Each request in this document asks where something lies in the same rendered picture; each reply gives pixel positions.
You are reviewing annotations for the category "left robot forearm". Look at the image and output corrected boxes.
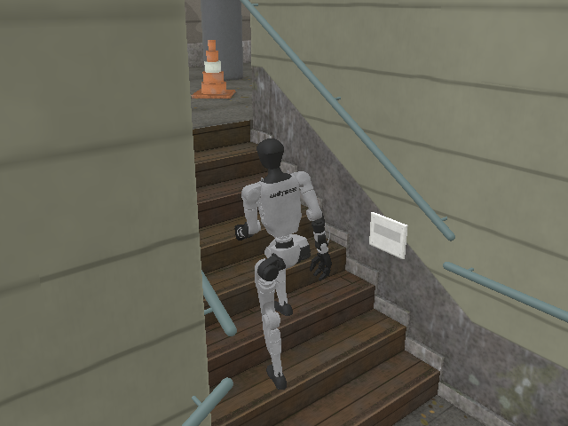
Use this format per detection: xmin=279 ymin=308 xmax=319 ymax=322
xmin=237 ymin=222 xmax=254 ymax=238

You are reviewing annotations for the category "left robot hand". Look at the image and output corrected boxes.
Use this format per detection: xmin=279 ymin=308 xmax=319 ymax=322
xmin=234 ymin=225 xmax=247 ymax=241

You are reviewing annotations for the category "robot right shin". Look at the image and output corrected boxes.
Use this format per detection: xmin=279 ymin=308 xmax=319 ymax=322
xmin=275 ymin=269 xmax=288 ymax=306

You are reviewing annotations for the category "robot right upper arm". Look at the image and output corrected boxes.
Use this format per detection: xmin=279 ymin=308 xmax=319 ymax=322
xmin=290 ymin=171 xmax=322 ymax=221

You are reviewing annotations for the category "robot right thigh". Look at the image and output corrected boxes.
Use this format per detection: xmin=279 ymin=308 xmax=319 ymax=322
xmin=264 ymin=234 xmax=311 ymax=260

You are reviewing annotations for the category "robot left upper arm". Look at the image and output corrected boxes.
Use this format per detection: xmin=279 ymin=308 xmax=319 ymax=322
xmin=241 ymin=183 xmax=261 ymax=234

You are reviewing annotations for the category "right robot forearm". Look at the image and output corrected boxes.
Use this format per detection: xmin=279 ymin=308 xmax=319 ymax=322
xmin=312 ymin=213 xmax=328 ymax=254

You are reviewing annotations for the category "right robot hand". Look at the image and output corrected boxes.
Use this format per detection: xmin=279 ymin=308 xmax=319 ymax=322
xmin=310 ymin=252 xmax=332 ymax=281

